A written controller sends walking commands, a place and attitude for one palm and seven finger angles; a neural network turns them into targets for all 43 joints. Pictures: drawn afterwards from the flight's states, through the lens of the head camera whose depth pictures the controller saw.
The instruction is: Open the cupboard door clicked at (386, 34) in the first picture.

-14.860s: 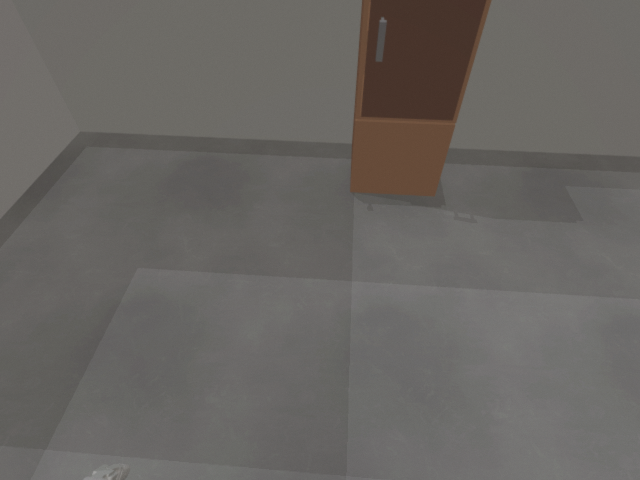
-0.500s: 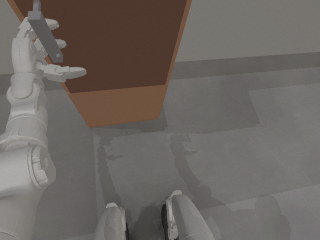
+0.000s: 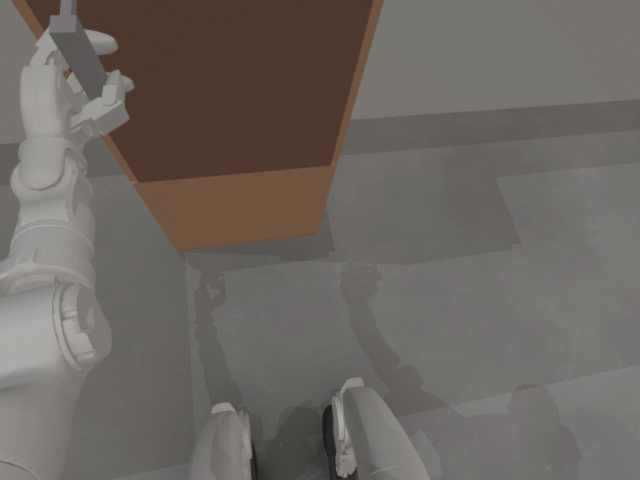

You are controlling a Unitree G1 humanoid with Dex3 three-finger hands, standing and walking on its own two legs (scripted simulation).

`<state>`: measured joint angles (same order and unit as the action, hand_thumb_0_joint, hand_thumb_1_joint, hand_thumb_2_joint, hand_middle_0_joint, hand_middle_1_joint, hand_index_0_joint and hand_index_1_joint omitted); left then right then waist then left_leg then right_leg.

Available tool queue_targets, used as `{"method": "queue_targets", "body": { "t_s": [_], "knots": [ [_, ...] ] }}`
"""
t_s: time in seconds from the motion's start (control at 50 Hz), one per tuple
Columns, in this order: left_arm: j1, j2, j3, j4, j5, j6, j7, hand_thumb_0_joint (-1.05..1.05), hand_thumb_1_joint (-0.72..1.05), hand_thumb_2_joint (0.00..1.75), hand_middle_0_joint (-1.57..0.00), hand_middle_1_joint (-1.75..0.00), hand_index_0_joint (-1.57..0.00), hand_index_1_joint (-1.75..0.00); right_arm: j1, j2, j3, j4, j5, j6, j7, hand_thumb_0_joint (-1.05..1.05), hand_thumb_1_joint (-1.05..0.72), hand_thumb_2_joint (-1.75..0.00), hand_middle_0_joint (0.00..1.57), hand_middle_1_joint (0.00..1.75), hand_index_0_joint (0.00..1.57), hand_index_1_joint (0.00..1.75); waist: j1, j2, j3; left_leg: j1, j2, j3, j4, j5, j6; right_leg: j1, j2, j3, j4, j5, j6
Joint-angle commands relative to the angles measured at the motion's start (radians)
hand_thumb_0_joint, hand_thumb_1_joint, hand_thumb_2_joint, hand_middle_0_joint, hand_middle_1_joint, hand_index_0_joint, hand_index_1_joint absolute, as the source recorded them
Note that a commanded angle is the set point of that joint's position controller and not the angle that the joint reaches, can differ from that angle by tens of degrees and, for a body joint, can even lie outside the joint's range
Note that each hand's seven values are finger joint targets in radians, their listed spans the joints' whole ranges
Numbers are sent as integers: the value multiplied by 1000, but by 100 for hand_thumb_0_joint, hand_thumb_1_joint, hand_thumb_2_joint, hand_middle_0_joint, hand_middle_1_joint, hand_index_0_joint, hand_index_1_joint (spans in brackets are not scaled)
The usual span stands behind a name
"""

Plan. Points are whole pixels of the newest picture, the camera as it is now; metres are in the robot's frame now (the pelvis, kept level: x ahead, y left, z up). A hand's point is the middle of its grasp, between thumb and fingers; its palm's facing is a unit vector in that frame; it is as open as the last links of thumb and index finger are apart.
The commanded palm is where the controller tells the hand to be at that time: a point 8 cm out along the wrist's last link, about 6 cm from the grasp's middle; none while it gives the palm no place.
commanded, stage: pull the door open along its arc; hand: left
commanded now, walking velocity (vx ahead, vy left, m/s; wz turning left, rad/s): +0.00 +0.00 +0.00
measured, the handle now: (91, 60) +0.60 +0.20 +0.07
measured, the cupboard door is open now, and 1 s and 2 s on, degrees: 0 39 44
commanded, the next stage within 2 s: open thumb and fingers to let go in 1.10 s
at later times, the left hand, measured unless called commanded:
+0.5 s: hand (125, 144) +0.49 +0.16 +0.06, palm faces +0.03 -1.00 -0.01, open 6.1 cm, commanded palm +0.43 +0.20 +0.06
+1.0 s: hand (235, 248) +0.36 +0.05 +0.06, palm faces +0.39 -0.92 -0.04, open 6.3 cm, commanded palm +0.29 +0.07 +0.06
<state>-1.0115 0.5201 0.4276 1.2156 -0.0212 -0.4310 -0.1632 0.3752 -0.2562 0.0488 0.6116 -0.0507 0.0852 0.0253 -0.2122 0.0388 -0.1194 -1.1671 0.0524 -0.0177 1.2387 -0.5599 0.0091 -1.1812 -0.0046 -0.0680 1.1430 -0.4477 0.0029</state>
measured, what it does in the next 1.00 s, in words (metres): stands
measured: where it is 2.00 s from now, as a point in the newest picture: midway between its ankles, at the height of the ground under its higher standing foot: outside the picture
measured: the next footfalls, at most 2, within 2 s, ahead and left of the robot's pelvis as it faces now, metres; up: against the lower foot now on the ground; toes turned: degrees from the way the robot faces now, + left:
none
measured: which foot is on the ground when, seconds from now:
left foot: down 0.00-1.00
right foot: down 0.00-1.00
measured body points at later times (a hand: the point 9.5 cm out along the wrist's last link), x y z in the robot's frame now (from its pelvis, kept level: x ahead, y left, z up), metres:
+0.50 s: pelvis +0.02 +0.00 +0.02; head +0.16 +0.01 +0.45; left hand +0.48 +0.22 +0.06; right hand +0.04 -0.25 -0.10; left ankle +0.00 +0.11 -0.63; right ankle +0.04 -0.13 -0.63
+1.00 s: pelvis +0.03 -0.02 +0.03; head +0.11 -0.02 +0.48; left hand +0.33 +0.10 +0.07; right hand +0.22 -0.22 -0.08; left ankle +0.00 +0.11 -0.63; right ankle +0.04 -0.13 -0.63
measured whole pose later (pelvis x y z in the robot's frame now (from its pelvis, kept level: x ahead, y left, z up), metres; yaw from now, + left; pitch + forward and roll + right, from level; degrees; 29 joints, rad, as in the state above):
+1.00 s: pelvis +0.03 -0.02 +0.03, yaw +3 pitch +19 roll -1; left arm -0.09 -0.12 -0.19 0.36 0.15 -0.35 0.62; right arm 0.17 -0.15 -0.01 0.57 -0.09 0.00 0.07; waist -0.01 0.02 -0.17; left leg -0.84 0.03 -0.02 1.07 -0.55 -0.02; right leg -0.88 -0.02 -0.07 1.05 -0.49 -0.02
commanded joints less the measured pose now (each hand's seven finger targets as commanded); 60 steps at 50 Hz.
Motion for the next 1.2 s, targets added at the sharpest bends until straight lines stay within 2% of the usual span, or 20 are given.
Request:
{"method": "queue_targets", "body": {
  "t_s": [0.0, 0.08, 0.16, 0.24, 0.3, 0.36, 0.42, 0.5, 0.52, 0.54, 0.56, 0.66, 0.74, 0.8, 0.84, 1.0, 1.06, 1.1, 1.16, 1.18],
  "knots": [
    [-415, 227, -6, -183, -4, -50, 7, 0, 90, 90, -40, -135, -40, -135, 200, -185, -61, -38, 0, -7, -15, 0, -90, -90, 20, 30, 20, 30, -23, 118, -512, 331, -32, -35, -132, 411, 18, 301, 44, 29, -113, 290, -16],
    [-404, 221, -8, -181, -6, -47, 8, 0, 90, 90, -40, -135, -40, -135, 197, -187, -61, -43, 1, -10, -16, 0, -90, -90, 20, 30, 20, 30, -19, 127, -518, 336, -32, -39, -136, 392, 18, 287, 44, 24, -111, 264, -18],
    [-311, 209, 0, -223, -22, -50, 0, 0, 90, 90, -40, -135, -40, -135, 190, -186, -65, -58, 3, -9, -11, 0, -90, -90, 20, 30, 20, 30, 17, 140, -563, 373, -32, -33, -145, 445, 11, 327, 44, 23, -104, 311, -22],
    [-203, 171, -2, -292, -52, -51, -6, 0, 90, 90, -40, -135, -40, -135, 177, -179, -72, -78, 10, -10, -5, 0, -90, -90, 20, 30, 20, 30, 43, 105, -580, 369, -35, -15, -163, 458, 13, 403, 46, 28, -116, 363, -19],
    [-71, 121, -22, -333, -69, -44, -6, 0, 90, 90, -40, -135, -40, -135, 160, -174, -79, -95, 21, -7, 0, 0, -90, -90, 20, 30, 20, 30, 66, 54, -545, 361, -38, -3, -189, 456, 12, 447, 48, 26, -131, 379, -20],
    [71, 58, -48, -437, -88, -48, 1, 0, 90, 90, -40, -135, -40, -135, 141, -164, -89, -115, 29, -9, 8, 0, -90, -90, 20, 30, 20, 30, 98, 76, -553, 413, -39, 6, -210, 521, 5, 473, 47, 22, -139, 425, -23],
    [195, -32, -97, -521, -110, -48, 17, 0, 90, 90, -40, -135, -40, -135, 120, -155, -97, -130, 37, -15, 12, 0, -90, -90, 20, 30, 20, 30, 102, 6, -498, 401, -39, 13, -231, 528, 9, 506, 46, 18, -153, 451, -21],
    [356, -135, -170, -672, -117, -58, 46, 0, 90, 90, -40, -135, -40, -135, 83, -140, -109, -143, 44, -31, 21, 0, -90, -90, 20, 30, 20, 30, 128, 29, -469, 448, -35, 20, -253, 569, -4, 508, 39, 10, -158, 457, -21],
    [389, -168, -50, -735, -182, -57, 183, 0, 90, 90, -40, -135, -40, -135, 53, -120, -109, -161, 36, -40, 20, 0, -90, -90, 20, 30, 20, 30, 189, 56, -459, 439, -35, 26, -264, 602, -14, 516, 39, -2, -158, 455, -24],
    [449, -277, -142, -745, -163, -50, 262, 0, 90, 90, -40, -135, -40, -135, 40, -107, -104, -157, 28, -49, 29, 0, -90, -90, 20, 30, 20, 30, 168, 39, -436, 447, -31, 26, -264, 607, -23, 500, 39, -10, -157, 449, -19],
    [495, -314, -160, -765, -146, -49, 328, 0, 90, 90, -40, -135, -40, -135, 39, -105, -106, -154, 20, -54, 37, 0, -90, -90, 20, 30, 20, 30, 170, -11, -430, 438, -29, 24, -265, 609, -25, 512, 37, -15, -155, 454, -21],
    [597, -497, -316, -916, 6, -58, 609, 0, 90, 90, -40, -135, -40, -135, -9, -75, -116, -160, -16, -67, 58, 0, -90, -90, 20, 30, 20, 30, 183, -11, -456, 461, -34, 31, -263, 631, -32, 558, 26, -10, -143, 497, -31],
    [614, -631, -463, -965, 139, -35, 779, 0, 90, 90, -40, -135, -40, -135, -64, -55, -121, -153, -43, -76, 61, 0, -90, -90, 20, 30, 20, 30, 167, -58, -443, 469, -38, 27, -260, 594, -28, 555, 24, -15, -155, 489, -35],
    [662, -699, -567, -995, 211, -21, 794, 0, 90, 90, -40, -135, -40, -135, -103, -34, -119, -150, -50, -85, 49, 0, -90, -90, 20, 30, 20, 30, 163, -80, -435, 479, -41, 30, -263, 564, -23, 571, 18, -13, -163, 492, -38],
    [678, -736, -620, -1036, 229, -18, 795, 0, 90, 90, -40, -135, -40, -135, -128, -22, -117, -155, -52, -96, 39, 0, -90, -90, 20, 30, 20, 30, 164, -72, -427, 485, -44, 31, -265, 536, -20, 576, 13, -8, -174, 481, -39],
    [901, -857, -742, -1090, 177, 39, 780, 0, 90, 90, -40, -135, -40, -135, -240, 11, -84, -167, -36, -146, 33, 0, -90, -90, 20, 30, 20, 30, 190, -96, -365, 470, -66, 26, -276, 428, -17, 613, 4, -11, -209, 436, -40],
    [1034, -844, -731, -1161, 167, 63, 774, 0, 90, 90, -40, -135, -40, -135, -257, 20, -80, -180, -31, -154, 36, 0, -90, -90, 20, 30, 20, 30, 217, -89, -383, 476, -72, 26, -278, 441, -23, 659, -4, -5, -209, 490, -39],
    [960, -821, -703, -1141, 162, 76, 787, 0, 90, 90, -40, -135, -40, -135, -261, 20, -74, -169, -31, -157, 29, 0, -90, -90, 20, 30, 20, 30, 195, -121, -331, 445, -74, 20, -266, 400, -24, 633, -12, 9, -222, 483, -29],
    [813, -776, -641, -1085, 171, 76, 819, 0, 90, 90, -40, -135, -40, -135, -268, 16, -73, -142, -41, -162, 13, 0, -90, -90, 20, 30, 20, 30, 188, -109, -303, 407, -81, 16, -250, 334, -23, 585, -21, 34, -232, 396, -23],
    [709, -735, -603, -1055, 172, 69, 832, 0, 90, 90, -40, -135, -40, -135, -265, 11, -72, -123, -44, -162, 4, 0, -90, -90, 20, 30, 20, 30, 170, -140, -284, 384, -82, 10, -241, 305, -21, 564, -26, 47, -240, 359, -17]
  ]
}}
